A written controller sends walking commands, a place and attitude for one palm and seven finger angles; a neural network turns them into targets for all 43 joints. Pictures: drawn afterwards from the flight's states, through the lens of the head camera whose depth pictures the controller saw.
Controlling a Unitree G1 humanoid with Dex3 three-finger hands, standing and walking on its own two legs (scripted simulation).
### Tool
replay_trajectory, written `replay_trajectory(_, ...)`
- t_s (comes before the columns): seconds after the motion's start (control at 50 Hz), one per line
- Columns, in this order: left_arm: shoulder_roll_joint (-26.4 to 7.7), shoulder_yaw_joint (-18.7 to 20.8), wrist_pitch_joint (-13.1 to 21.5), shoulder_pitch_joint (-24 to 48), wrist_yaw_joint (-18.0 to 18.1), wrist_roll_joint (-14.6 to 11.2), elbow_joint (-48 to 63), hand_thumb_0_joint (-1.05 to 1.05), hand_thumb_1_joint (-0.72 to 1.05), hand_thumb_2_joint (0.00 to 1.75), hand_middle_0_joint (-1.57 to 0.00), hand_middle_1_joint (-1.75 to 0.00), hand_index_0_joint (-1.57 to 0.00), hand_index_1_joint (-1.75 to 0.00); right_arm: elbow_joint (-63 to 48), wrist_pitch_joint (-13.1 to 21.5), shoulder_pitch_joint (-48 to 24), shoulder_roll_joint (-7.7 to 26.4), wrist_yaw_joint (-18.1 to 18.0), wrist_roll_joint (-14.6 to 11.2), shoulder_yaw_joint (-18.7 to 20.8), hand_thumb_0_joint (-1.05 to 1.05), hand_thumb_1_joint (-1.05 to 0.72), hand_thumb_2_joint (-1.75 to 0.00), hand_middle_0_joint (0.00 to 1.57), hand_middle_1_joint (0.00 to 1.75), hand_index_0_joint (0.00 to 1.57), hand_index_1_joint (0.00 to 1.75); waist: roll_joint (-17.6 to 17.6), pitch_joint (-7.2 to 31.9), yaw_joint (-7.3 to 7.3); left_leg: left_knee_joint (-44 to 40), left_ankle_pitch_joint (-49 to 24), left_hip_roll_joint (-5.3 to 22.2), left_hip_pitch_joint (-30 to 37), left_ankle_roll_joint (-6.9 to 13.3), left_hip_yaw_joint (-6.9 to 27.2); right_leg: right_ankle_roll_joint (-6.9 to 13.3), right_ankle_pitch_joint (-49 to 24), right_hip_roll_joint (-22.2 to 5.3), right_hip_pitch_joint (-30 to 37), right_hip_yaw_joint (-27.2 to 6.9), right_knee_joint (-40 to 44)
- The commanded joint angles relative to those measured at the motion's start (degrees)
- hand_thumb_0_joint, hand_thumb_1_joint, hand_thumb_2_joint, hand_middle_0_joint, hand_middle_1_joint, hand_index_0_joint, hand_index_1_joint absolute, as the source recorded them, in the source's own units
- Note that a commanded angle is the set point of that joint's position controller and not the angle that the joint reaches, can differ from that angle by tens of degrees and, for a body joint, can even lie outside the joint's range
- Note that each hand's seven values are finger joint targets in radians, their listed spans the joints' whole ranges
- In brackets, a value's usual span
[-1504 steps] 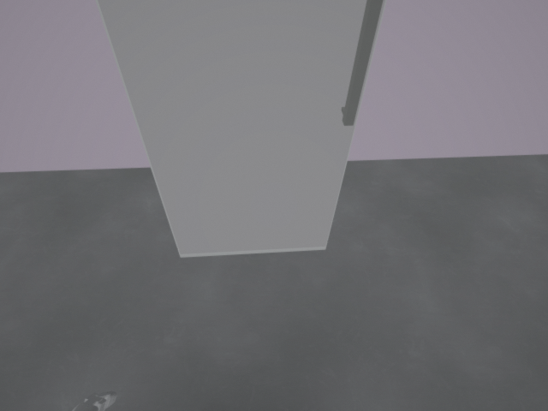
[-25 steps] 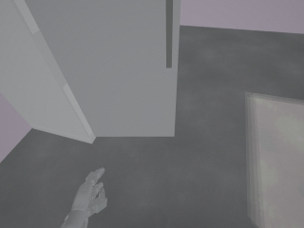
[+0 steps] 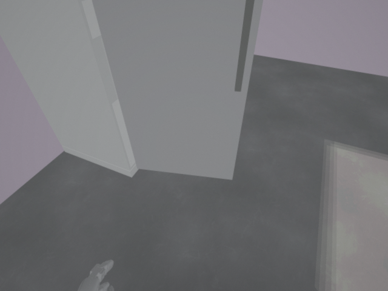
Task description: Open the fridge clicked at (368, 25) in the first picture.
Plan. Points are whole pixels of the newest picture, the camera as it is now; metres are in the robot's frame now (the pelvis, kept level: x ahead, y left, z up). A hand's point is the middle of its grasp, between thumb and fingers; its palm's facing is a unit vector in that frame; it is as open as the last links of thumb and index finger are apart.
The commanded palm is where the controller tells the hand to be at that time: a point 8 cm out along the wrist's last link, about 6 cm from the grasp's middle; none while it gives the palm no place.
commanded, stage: stop stepping back and stand still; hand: right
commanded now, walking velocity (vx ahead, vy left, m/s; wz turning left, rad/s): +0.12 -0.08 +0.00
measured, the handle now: (245, 32) +0.89 -0.12 +0.20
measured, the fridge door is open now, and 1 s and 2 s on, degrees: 75 75 75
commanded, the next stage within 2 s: let the arm hang, fingers relaxed in 0.94 s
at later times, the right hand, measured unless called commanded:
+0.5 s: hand out of the picture +0.21 -0.26 +0.19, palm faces +0.47 +0.76 -0.44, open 7.5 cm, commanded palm +0.15 -0.31 +0.19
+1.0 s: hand out of the picture +0.24 -0.29 +0.18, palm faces +0.44 +0.77 -0.46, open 7.4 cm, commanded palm +0.18 -0.32 +0.19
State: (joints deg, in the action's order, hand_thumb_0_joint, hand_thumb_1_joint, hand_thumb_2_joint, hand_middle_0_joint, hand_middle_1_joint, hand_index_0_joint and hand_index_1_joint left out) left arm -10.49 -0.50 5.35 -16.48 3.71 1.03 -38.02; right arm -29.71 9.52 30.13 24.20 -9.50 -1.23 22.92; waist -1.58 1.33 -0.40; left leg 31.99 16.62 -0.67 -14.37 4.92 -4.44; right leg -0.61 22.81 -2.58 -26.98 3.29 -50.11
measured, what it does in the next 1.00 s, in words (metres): steps on the spot: right foot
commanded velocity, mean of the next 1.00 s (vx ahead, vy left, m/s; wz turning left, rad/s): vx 0.03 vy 0.00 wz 0.00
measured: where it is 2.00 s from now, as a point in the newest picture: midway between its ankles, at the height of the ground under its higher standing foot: outside the picture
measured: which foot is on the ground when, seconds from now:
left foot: down 0.00-1.00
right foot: up 0.00-0.16, down 0.18-1.00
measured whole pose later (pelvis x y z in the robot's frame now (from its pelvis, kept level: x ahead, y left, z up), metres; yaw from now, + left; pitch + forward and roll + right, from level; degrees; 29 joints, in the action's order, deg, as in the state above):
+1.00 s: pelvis +0.04 -0.02 +0.01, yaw -1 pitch +0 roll +1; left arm -11.3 -0.8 4.6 -9.6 4.4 -0.5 -33.6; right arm -28.4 10.0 31.5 24.1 -9.2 -2.9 23.5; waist 0.4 0.0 0.6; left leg 27.5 14.7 -0.8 -12.7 1.0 -2.8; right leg 1.7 15.6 -1.1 -13.9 5.3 -29.6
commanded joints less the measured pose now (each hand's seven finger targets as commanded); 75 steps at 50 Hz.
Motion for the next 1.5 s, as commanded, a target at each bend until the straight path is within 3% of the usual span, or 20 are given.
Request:
replay_trajectory(0.0,-6.9,3.2,3.7,6.9,0.4,-0.4,7.2,0.0,0.9,0.9,-0.2,-0.3,-0.2,-0.3,-8.8,4.1,-9.1,12.6,-1.3,-0.4,9.7,0.0,-0.9,-0.9,0.2,0.3,0.2,0.3,-4.7,5.5,-0.92,-18.1,16.4,16.1,1.3,4.9,19.6,-0.7,-2.6,-1.0,-4.0,-1.3,-8.7)
replay_trajectory(0.04,-7.8,4.0,2.9,7.6,1.3,-1.2,7.9,0.0,0.9,0.9,-0.2,-0.3,-0.2,-0.3,-3.3,2.9,-4.5,8.8,-0.6,-1.3,6.7,0.0,-0.9,-0.9,0.2,0.3,0.2,0.3,-5.5,-2.0,-0.49,-19.7,25.9,15.7,-10.6,4.4,17.4,-0.1,-0.9,-2.5,4.4,-0.1,-0.4)
replay_trajectory(0.12,-8.0,2.5,4.0,8.5,2.7,-0.8,7.9,0.0,0.9,0.9,-0.2,-0.3,-0.2,-0.3,-3.4,3.2,-9.1,8.0,-1.1,-1.1,4.9,0.0,-0.9,-0.9,0.2,0.3,0.2,0.3,-1.3,-1.8,-0.89,-10.2,24.0,10.9,-12.7,1.7,10.9,2.2,2.3,-0.2,17.3,2.8,18.9)
replay_trajectory(0.16,-10.1,2.3,4.7,9.4,2.8,-0.8,9.3,0.0,0.9,0.9,-0.2,-0.3,-0.2,-0.3,-7.0,4.1,-12.0,7.1,-1.2,-1.0,4.1,0.0,-0.9,-0.9,0.2,0.3,0.2,0.3,16.2,-2.6,-0.65,9.7,15.5,1.5,-17.7,-3.1,3.7,8.0,14.1,-12.0,18.8,-18.5,33.9)
replay_trajectory(0.18,-9.4,2.0,4.6,9.8,2.6,-1.0,9.9,0.0,0.9,0.9,-0.2,-0.3,-0.2,-0.3,-8.5,4.4,-14.2,8.2,-1.3,-0.4,4.3,0.0,-0.9,-0.9,0.2,0.3,0.2,0.3,18.2,-5.0,-0.93,20.0,13.9,-0.5,-19.1,-4.7,1.3,11.0,14.6,-17.9,15.5,-27.4,40.4)
replay_trajectory(0.2,-8.3,2.1,4.6,10.5,2.5,-0.8,9.6,0.0,0.9,0.9,-0.2,-0.3,-0.2,-0.3,-8.1,4.9,-15.0,10.2,-1.2,0.0,5.9,0.0,-0.9,-0.9,0.2,0.3,0.2,0.3,14.2,-5.2,-0.29,25.0,11.7,1.7,-18.9,-4.9,4.1,11.7,13.7,-18.7,13.8,-27.5,41.1)
replay_trajectory(0.3,-8.0,1.7,5.6,11.0,0.5,-1.2,10.2,0.0,0.9,0.9,-0.2,-0.3,-0.2,-0.3,-13.2,3.4,-5.8,10.2,-1.4,0.0,6.7,0.0,-0.9,-0.9,0.2,0.3,0.2,0.3,12.0,-0.5,1.83,-0.6,4.8,1.1,6.0,-4.9,0.1,5.3,8.6,-8.7,2.7,-7.1,30.3)
replay_trajectory(0.32,-7.9,2.0,5.4,11.4,0.4,-1.0,10.7,0.0,0.9,0.9,-0.2,-0.3,-0.2,-0.3,-13.7,3.6,-4.4,11.0,-1.5,0.2,7.2,0.0,-0.9,-0.9,0.2,0.3,0.2,0.3,7.3,-0.5,1.6,-7.4,4.4,3.1,8.2,-3.5,4.8,3.7,6.9,-5.5,0.3,-3.9,22.8)
replay_trajectory(0.36,-7.0,2.4,4.9,11.1,0.1,-0.9,10.7,0.0,0.9,0.9,-0.2,-0.3,-0.2,-0.3,-13.6,3.4,-4.4,13.0,-1.6,-0.6,9.0,0.0,-0.9,-0.9,0.2,0.3,0.2,0.3,-9.9,-0.5,0.92,-19.1,4.2,19.0,5.0,4.6,32.0,0.5,2.7,2.3,-4.3,0.7,1.0)
replay_trajectory(0.42,-7.3,2.9,4.5,8.4,-0.3,-1.3,8.6,0.0,0.9,0.9,-0.2,-0.3,-0.2,-0.3,-8.4,3.4,-3.3,10.4,-1.5,-1.5,8.9,0.0,-0.9,-0.9,0.2,0.3,0.2,0.3,-2.8,1.4,0.28,-16.1,-5.3,18.0,4.4,5.3,24.7,0.0,2.2,-0.3,-0.2,-2.9,0.3)
replay_trajectory(0.5,-7.4,2.4,3.7,9.7,0.6,-1.6,9.0,0.0,0.9,0.9,-0.2,-0.3,-0.2,-0.3,-4.7,3.8,-1.8,8.1,-1.3,-1.8,7.5,0.0,-0.9,-0.9,0.2,0.3,0.2,0.3,-3.3,3.6,-0.21,-7.9,-14.2,11.1,3.4,-0.2,10.8,0.7,-11.7,0.9,13.3,0.0,20.9)
replay_trajectory(0.56,-9.2,3.1,3.4,11.2,1.1,-2.4,10.6,0.0,0.9,0.9,-0.2,-0.3,-0.2,-0.3,-7.0,3.8,-2.8,8.3,-0.8,-1.6,6.6,0.0,-0.9,-0.9,0.2,0.3,0.2,0.3,5.6,4.0,1.48,-4.6,-5.9,4.5,0.1,-5.1,6.9,4.0,-17.4,-7.7,16.7,-9.3,27.3)
replay_trajectory(0.62,-8.5,2.2,3.5,12.2,1.2,-1.8,11.0,0.0,0.9,0.9,-0.2,-0.3,-0.2,-0.3,-8.7,3.9,-4.6,8.4,-0.4,-0.8,5.9,0.0,-0.9,-0.9,0.2,0.3,0.2,0.3,7.7,0.6,1.19,-4.3,-8.6,3.4,3.2,-5.3,5.4,4.2,-17.3,-7.2,10.9,-10.0,29.2)
replay_trajectory(0.78,-8.4,2.7,3.4,10.3,0.9,-1.6,11.9,0.0,0.9,0.9,-0.2,-0.3,-0.2,-0.3,-13.2,4.1,-0.9,9.8,-1.1,-1.0,7.2,0.0,-0.9,-0.9,0.2,0.3,0.2,0.3,7.3,8.9,1.03,-4.9,-22.6,5.4,8.2,-3.9,7.6,1.9,-30.0,-4.7,16.1,-5.0,23.3)
replay_trajectory(1.0,-8.8,2.6,1.6,11.6,1.5,-1.9,12.6,0.0,0.9,0.9,-0.2,-0.3,-0.2,-0.3,-6.2,3.0,-1.8,8.0,-0.4,-1.9,6.1,0.0,-0.9,-0.9,0.2,0.3,0.2,0.3,3.6,4.1,0.66,-8.1,-15.4,4.9,5.1,-4.1,8.3,2.0,-19.3,-4.5,12.6,-5.2,26.4)
replay_trajectory(1.02,-18.5,5.4,4.1,13.4,-4.1,-1.2,-1.7,0.0,0.9,0.9,-0.2,-0.3,-0.2,-0.3,37.2,-4.8,-5.6,0.6,7.2,3.9,-16.8,0.0,-0.9,-0.9,0.2,0.3,0.2,0.3,2.8,0.6,-2.05,-1.1,-24.2,9.8,-3.3,-3.0,5.1,2.4,-27.0,-5.3,11.3,-4.4,15.7)
replay_trajectory(1.1,-14.2,3.8,-2.4,9.2,-4.6,-0.6,-0.3,0.0,0.9,0.9,-0.2,-0.3,-0.2,-0.3,44.8,-9.0,-11.9,-1.2,8.8,2.7,-17.5,0.0,-0.9,-0.9,0.2,0.3,0.2,0.3,-1.2,1.7,-0.74,0.0,-0.8,5.8,-6.7,-3.4,4.5,4.7,-14.7,-6.7,7.1,-9.2,22.0)
replay_trajectory(1.18,-14.2,2.8,-4.4,9.2,-4.3,0.6,-2.5,0.0,0.9,0.9,-0.2,-0.3,-0.2,-0.3,57.5,-9.4,-16.6,0.1,8.3,3.0,-19.5,0.0,-0.9,-0.9,0.2,0.3,0.2,0.3,-9.4,-0.4,0.09,-4.1,-3.1,7.2,-1.6,-2.8,7.5,4.5,-11.9,-4.1,5.0,-8.9,23.7)
replay_trajectory(1.38,-9.8,2.1,-5.8,4.9,-3.0,0.8,-13.7,0.0,0.9,0.9,-0.2,-0.3,-0.2,-0.3,80.1,-9.0,-15.0,-2.5,7.9,2.4,-20.9,0.0,-0.9,-0.9,0.2,0.3,0.2,0.3,11.7,2.0,0.02,-10.8,-1.8,7.1,3.6,-1.8,9.0,3.3,-5.9,-3.0,10.3,-7.0,29.4)
replay_trajectory(1.48,-10.4,2.9,-6.1,2.1,-2.6,0.4,-17.6,0.0,0.9,0.9,-0.2,-0.3,-0.2,-0.3,84.9,-8.8,-17.3,-1.8,8.0,2.2,-21.2,0.0,-0.9,-0.9,0.2,0.3,0.2,0.3,4.6,-1.1,-0.86,-14.6,2.2,7.2,0.9,-1.4,9.5,3.1,-4.1,-3.5,11.4,-7.2,29.8)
